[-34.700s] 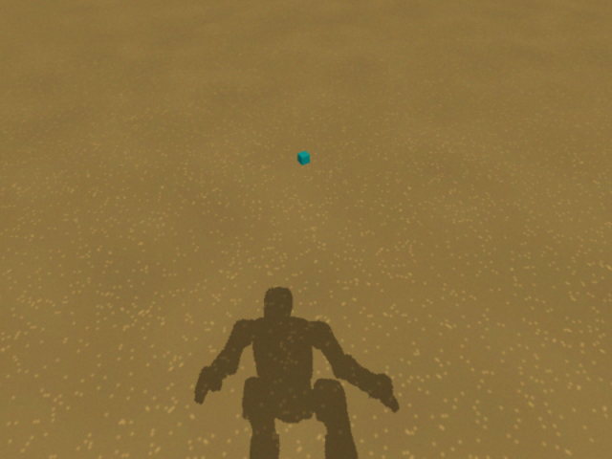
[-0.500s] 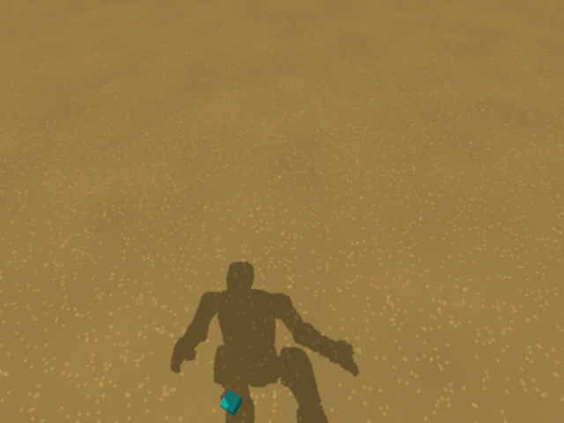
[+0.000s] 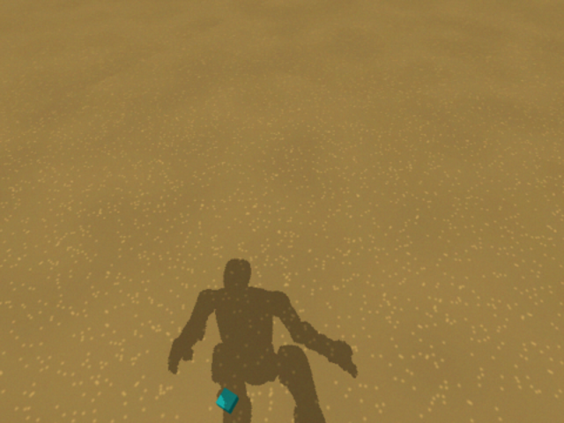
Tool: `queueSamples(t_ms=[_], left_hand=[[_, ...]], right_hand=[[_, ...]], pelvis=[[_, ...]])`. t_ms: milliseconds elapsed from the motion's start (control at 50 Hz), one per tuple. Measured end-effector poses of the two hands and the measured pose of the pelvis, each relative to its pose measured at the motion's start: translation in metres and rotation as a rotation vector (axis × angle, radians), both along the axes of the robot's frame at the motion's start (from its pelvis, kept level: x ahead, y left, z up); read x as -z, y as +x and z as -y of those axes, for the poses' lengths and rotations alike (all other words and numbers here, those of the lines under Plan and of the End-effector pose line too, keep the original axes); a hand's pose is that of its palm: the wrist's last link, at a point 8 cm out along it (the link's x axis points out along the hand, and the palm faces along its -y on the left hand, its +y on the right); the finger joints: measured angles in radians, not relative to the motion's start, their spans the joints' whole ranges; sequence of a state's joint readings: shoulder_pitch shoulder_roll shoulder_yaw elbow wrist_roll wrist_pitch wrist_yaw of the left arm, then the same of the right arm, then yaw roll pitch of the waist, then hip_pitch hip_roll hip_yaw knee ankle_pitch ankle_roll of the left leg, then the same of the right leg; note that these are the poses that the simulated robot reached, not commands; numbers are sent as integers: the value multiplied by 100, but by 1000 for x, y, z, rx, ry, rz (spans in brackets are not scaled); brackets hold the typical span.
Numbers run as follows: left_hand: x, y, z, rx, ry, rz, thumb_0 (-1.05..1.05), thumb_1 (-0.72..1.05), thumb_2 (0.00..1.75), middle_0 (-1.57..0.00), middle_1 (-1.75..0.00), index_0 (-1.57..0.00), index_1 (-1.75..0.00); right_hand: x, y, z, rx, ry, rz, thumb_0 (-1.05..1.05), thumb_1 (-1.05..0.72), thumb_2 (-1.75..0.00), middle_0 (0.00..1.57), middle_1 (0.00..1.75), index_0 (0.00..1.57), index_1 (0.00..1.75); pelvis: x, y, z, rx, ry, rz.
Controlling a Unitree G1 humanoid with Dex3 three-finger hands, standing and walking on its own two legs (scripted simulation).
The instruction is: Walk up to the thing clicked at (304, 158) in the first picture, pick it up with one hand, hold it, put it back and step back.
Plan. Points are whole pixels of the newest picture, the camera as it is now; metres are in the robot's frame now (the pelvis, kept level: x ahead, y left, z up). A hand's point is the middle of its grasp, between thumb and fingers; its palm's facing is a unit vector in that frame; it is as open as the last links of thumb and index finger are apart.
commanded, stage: stand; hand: left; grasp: from above
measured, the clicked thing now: (227, 400) +0.30 +0.21 -0.76
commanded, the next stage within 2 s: step back in 0.04 s
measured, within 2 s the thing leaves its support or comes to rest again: neither
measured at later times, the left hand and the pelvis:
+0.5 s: hand out of the picture +0.05 +0.27 -0.17, palm faces -0.04 -0.92 -0.40, open 7.3 cm; pelvis -0.07 +0.01 -0.02, yaw +0 degrees
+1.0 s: hand out of the picture -0.04 +0.31 -0.18, palm faces -0.10 -0.92 -0.39, open 7.3 cm; pelvis -0.16 +0.06 -0.03, yaw -4 degrees
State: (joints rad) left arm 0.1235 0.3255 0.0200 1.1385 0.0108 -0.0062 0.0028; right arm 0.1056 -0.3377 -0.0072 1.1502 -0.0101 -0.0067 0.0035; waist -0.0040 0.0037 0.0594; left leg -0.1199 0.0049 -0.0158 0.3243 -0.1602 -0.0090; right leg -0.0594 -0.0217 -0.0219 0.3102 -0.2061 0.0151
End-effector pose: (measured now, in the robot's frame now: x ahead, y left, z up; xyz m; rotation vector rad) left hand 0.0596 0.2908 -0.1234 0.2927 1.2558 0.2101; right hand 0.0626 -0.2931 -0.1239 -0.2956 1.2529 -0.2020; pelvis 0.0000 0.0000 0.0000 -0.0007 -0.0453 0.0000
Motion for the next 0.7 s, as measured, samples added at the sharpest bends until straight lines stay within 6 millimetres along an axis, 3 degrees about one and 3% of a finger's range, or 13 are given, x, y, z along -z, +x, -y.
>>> queueSamples(t_ms=[80, 240, 400, 520, 620, 700], left_hand=[[1, 2, -2, -8, 2, 4, 0, 90, 90, -20, -30, -21, -30], [4, 2, -17, 7, 57, 18, 0, 90, 90, -20, -30, -21, -30], [5, -14, -16, 46, 78, 49, 0, 91, 90, -20, -30, -21, -30], [5, -19, -29, 66, 70, 80, 0, 90, 90, -20, -30, -21, -30], [21, -17, -52, 61, 42, 149, 0, 90, 90, -21, -30, -21, -30], [24, -31, -60, 51, 23, 121, 0, 91, 90, -20, -30, -21, -30]], right_hand=[[1, 1, 2, 4, 1, -4, 1, -91, -90, 20, 30, 20, 30], [7, -1, 14, 5, -16, 9, 1, -91, -90, 20, 30, 21, 30], [17, -13, 26, -1, -32, 38, 1, -91, -90, 20, 30, 20, 30], [10, -47, 12, -1, -42, 8, 1, -91, -90, 20, 30, 20, 30], [10, -86, -8, -20, -98, -52, 1, -91, -90, 20, 30, 20, 30], [-4, -115, -30, -16, -96, -70, 1, -91, -90, 20, 30, 20, 30]], pelvis=[[1, -2, 0, 1, -1, -9], [12, -27, 3, 7, 3, -20], [24, -54, 3, 4, 8, -10], [21, -71, -14, -4, 19, -39], [32, -92, -35, -26, 11, -36], [22, -106, -46, -17, -13, -27]])
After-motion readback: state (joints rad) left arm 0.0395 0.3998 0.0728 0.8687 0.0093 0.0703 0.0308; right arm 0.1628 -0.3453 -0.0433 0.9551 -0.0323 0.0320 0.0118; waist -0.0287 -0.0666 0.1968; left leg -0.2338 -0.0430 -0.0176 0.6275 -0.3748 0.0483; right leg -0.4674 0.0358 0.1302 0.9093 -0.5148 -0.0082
